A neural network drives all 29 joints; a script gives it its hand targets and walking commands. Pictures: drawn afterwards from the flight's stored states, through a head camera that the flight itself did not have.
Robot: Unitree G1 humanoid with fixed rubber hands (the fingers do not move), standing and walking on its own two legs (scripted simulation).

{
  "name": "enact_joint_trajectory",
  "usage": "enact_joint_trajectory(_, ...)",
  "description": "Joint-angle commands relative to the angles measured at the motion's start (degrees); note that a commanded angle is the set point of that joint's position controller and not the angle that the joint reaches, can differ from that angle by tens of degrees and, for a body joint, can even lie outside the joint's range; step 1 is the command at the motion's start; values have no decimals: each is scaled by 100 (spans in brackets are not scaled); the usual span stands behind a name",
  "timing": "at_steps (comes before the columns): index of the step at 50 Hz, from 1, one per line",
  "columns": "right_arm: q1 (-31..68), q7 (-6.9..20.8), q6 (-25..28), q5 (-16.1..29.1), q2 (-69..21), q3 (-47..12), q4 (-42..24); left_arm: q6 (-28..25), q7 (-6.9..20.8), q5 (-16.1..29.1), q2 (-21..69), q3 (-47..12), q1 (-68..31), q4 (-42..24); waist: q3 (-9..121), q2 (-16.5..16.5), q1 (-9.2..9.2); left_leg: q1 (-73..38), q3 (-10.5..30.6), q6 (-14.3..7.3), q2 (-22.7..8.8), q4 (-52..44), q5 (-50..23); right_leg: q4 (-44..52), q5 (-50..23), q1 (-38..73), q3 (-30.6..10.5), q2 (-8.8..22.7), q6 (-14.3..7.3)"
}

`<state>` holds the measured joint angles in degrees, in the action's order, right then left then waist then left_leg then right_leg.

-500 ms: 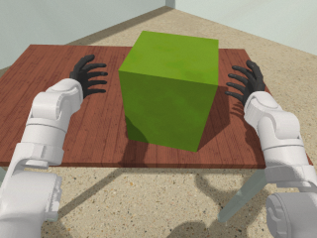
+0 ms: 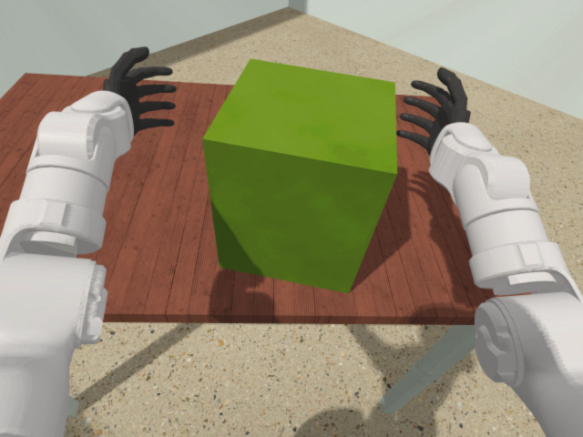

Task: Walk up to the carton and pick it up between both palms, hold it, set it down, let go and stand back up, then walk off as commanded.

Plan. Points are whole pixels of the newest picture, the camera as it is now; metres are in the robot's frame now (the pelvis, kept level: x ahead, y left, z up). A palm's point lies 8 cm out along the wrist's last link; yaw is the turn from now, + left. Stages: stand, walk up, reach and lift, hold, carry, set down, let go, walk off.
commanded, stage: reach and lift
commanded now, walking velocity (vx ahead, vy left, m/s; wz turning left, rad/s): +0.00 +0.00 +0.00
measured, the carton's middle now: (301, 180) +0.47 -0.06 +0.11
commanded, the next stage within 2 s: none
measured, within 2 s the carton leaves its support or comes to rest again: neither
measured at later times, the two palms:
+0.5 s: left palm (150, 138) +0.50 +0.15 +0.17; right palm (431, 162) +0.41 -0.22 +0.17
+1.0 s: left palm (180, 181) +0.48 +0.12 +0.10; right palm (413, 199) +0.40 -0.21 +0.12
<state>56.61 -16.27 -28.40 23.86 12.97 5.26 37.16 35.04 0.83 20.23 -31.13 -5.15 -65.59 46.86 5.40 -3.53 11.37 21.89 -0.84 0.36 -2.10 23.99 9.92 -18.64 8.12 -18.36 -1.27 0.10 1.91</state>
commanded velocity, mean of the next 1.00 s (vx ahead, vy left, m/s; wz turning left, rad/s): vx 0.00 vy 0.00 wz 0.00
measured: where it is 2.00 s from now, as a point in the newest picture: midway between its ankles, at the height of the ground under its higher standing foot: outside the picture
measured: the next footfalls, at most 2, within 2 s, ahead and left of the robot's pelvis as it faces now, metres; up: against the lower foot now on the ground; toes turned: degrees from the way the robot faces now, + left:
none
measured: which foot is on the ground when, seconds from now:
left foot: down 0.00-1.00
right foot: down 0.00-1.00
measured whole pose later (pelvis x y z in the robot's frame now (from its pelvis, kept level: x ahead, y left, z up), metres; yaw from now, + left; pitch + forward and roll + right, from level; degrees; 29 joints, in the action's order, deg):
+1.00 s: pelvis -0.01 +0.00 -0.01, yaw -1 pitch +17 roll -2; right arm 54.8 -15.7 -9.9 12.9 3.3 10.3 56.1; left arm 4.8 -2.0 17.6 -19.5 -5.5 -64.0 75.0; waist 12.1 -1.8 11.6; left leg 36.1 -0.7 0.6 -2.7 30.0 10.7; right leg -25.2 8.6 -33.4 -1.3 -0.5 1.7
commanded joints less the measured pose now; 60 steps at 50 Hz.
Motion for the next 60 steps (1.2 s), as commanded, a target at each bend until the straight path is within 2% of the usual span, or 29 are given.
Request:
enact_joint_trajectory(1,3626,35,574,94,1252,263,-1415,-617,-19,-2,-1063,401,-4378,-1432,4586,1384,72,-2854,18,398,222,351,-2805,-251,-3659,1050,282,-217,-17)
enact_joint_trajectory(2,3785,50,559,61,1356,286,-1163,-627,-19,-6,-1033,361,-4403,-978,4426,1416,24,-2901,37,408,199,358,-2645,-222,-3419,828,304,-200,-12)
enact_joint_trajectory(5,3744,66,561,20,1310,304,-780,-690,14,-145,-973,399,-4332,-416,4070,1438,21,-2737,33,396,202,248,-2422,-172,-3238,891,292,-181,-41)
enact_joint_trajectory(7,3747,61,682,-67,1238,375,-966,-814,-13,-71,-900,272,-4316,-698,4310,1444,103,-2910,53,436,199,314,-2670,-190,-3465,901,329,-209,-50)
enact_joint_trajectory(9,3701,65,766,-76,1304,412,-767,-924,-13,-65,-881,281,-4478,-727,4441,1539,217,-3098,82,495,211,389,-2812,-196,-3572,837,371,-238,-16)
enact_joint_trajectory(12,3648,103,872,-94,1248,389,-608,-1036,-9,-200,-757,338,-4395,-737,4385,1741,168,-3411,124,567,145,520,-3355,-174,-3616,542,419,-288,-45)
enact_joint_trajectory(15,3645,108,947,-166,1098,329,-514,-1170,16,-280,-777,466,-4248,-196,4152,1492,34,-3041,58,488,212,497,-3015,-181,-3569,585,355,-241,-10)
enact_joint_trajectory(18,3396,97,1130,-313,1000,411,-665,-1396,2,-286,-576,343,-4065,-429,4453,1599,190,-3032,81,560,218,518,-3104,-252,-3707,702,403,-271,-2)
enact_joint_trajectory(20,3546,117,1258,-343,914,413,-925,-1542,-27,-251,-521,328,-4202,-570,4668,1586,139,-3078,69,550,215,563,-3101,-254,-3664,563,431,-303,-2)
enact_joint_trajectory(21,3455,120,1285,-379,871,333,-763,-1590,-13,-284,-453,317,-4041,-303,4519,1568,103,-2990,67,529,217,565,-3089,-259,-3665,500,439,-299,11)
enact_joint_trajectory(22,3345,109,1310,-512,876,459,-545,-1685,-4,-305,-415,299,-4084,-279,4481,1467,221,-3012,83,530,204,554,-2918,-225,-3475,441,453,-295,18)
enact_joint_trajectory(24,3249,144,1399,-546,819,394,-576,-1846,-27,-363,-391,358,-3902,-136,4499,1542,86,-3015,76,528,194,526,-2876,-222,-3294,325,450,-302,-2)
enact_joint_trajectory(26,3271,122,1506,-644,598,300,-633,-2027,-8,-310,-296,333,-3844,223,4401,1272,94,-2631,-6,434,259,461,-2473,-250,-3327,488,438,-287,34)
enact_joint_trajectory(28,3303,110,1651,-709,570,404,-743,-2218,-43,-349,-233,288,-3899,117,4692,1330,179,-2535,32,431,278,444,-2325,-344,-3498,574,433,-273,58)
enact_joint_trajectory(30,3292,110,1767,-846,479,440,-718,-2511,-62,-295,-248,287,-3888,324,4738,1253,92,-2287,19,359,281,408,-2003,-340,-3143,445,419,-253,53)
enact_joint_trajectory(32,3243,121,1918,-935,349,498,-738,-2725,-127,-305,-142,278,-3959,330,5105,1213,118,-2283,-8,344,287,504,-2037,-422,-3206,352,406,-271,33)
enact_joint_trajectory(33,3351,138,1991,-1013,366,463,-920,-2851,-171,-345,-190,367,-4079,145,5358,1261,-4,-2221,-24,358,272,520,-2209,-471,-3332,444,389,-269,47)
enact_joint_trajectory(34,3315,143,2009,-1082,323,489,-647,-2953,-174,-309,-143,338,-4100,482,5234,1135,60,-2092,-14,332,269,500,-1978,-488,-3112,432,412,-291,75)
enact_joint_trajectory(37,3229,118,2090,-1169,258,494,-267,-3153,-176,-361,-167,348,-3898,1128,4987,994,-26,-1717,-46,225,286,452,-1462,-546,-2817,402,391,-228,81)
enact_joint_trajectory(38,3201,117,2136,-1136,178,432,-328,-3259,-187,-300,-167,293,-3961,1057,5163,1036,-57,-1670,-75,231,287,454,-1409,-566,-2778,440,363,-218,50)
enact_joint_trajectory(40,3309,101,2276,-1200,201,545,-334,-3435,-232,-328,-169,265,-4222,811,5428,1246,41,-1749,-65,300,284,545,-1546,-619,-2801,298,402,-235,40)
enact_joint_trajectory(42,3500,76,2332,-1223,103,561,-363,-3525,-290,-326,-159,265,-4357,908,5609,1252,-59,-1599,-90,301,265,614,-1410,-710,-2711,204,374,-245,38)
enact_joint_trajectory(44,3528,82,2383,-1163,120,551,-273,-3584,-325,-280,-64,197,-4478,776,5718,1461,-23,-1779,-42,361,267,711,-1696,-694,-2746,18,419,-246,4)
enact_joint_trajectory(45,3591,64,2344,-1243,200,575,41,-3553,-306,-293,-38,161,-4483,1241,5442,1386,4,-1640,-10,341,244,698,-1449,-693,-2520,-61,415,-246,-25)
enact_joint_trajectory(46,3571,85,2342,-1225,88,510,48,-3550,-308,-300,5,181,-4373,1406,5391,1274,-90,-1580,-74,307,261,676,-1461,-714,-2629,60,401,-221,-12)
enact_joint_trajectory(52,3576,35,2422,-1182,170,624,428,-3530,-290,-280,275,-39,-4302,1455,5386,1643,99,-2012,13,479,216,797,-1818,-645,-2559,-333,531,-295,-83)
enact_joint_trajectory(54,3692,30,2446,-1186,176,651,445,-3524,-258,-296,359,-65,-4313,1616,5372,1564,106,-1960,24,504,218,849,-1917,-635,-2598,-381,539,-300,-65)
enact_joint_trajectory(56,3641,48,2411,-1181,237,666,765,-3482,-223,-302,455,-106,-4314,1617,5057,1635,145,-2180,77,524,185,793,-1836,-514,-2197,-567,574,-313,-84)
enact_joint_trajectory(60,3628,53,2483,-1222,62,707,842,-3500,-193,-372,762,-173,-4222,1508,4942,1613,221,-2250,103,580,165,819,-2001,-471,-2352,-574,603,-301,-108)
